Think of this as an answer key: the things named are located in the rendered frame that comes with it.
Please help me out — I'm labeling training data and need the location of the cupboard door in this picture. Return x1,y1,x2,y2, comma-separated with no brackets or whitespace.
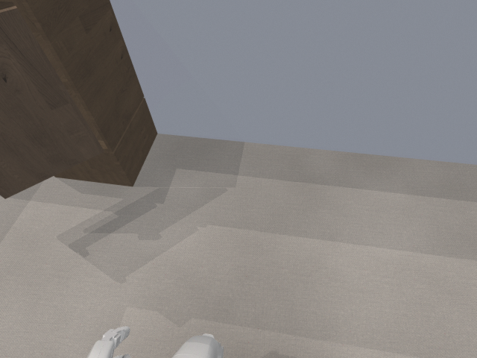
0,6,104,199

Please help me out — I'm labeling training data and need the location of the left robot thigh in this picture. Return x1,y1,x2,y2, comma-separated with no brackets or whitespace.
172,336,224,358

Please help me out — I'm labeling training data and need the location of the left robot hand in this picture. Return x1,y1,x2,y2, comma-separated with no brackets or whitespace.
87,326,131,358

